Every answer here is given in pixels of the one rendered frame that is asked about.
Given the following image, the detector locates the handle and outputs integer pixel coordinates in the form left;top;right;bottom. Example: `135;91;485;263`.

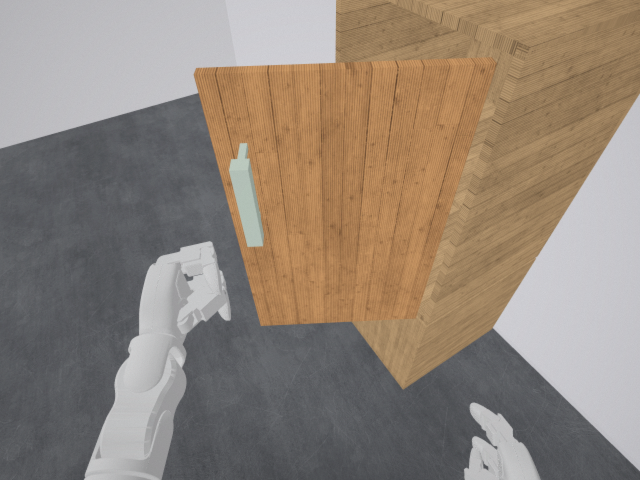
229;143;264;247

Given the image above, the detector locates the robot left hand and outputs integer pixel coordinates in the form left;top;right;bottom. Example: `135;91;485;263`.
139;241;231;344

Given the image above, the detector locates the robot right hand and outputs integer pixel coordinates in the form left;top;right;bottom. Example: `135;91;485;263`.
464;403;541;480

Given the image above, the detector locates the cupboard door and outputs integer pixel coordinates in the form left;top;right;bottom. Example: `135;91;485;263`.
194;57;497;326

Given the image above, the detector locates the left robot forearm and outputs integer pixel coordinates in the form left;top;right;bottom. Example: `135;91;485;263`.
84;332;186;480

